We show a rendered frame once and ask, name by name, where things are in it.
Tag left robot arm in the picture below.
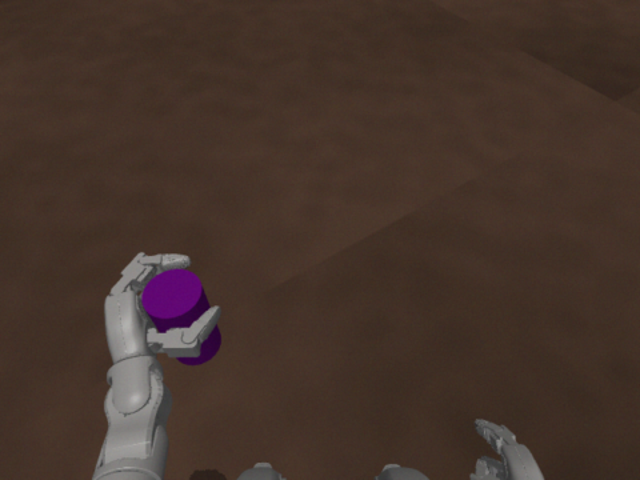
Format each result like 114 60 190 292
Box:
92 355 173 480

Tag left robot hand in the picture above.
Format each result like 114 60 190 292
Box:
104 252 221 365

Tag can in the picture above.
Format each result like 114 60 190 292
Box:
142 269 221 365

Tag right robot hand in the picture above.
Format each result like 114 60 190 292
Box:
470 419 545 480

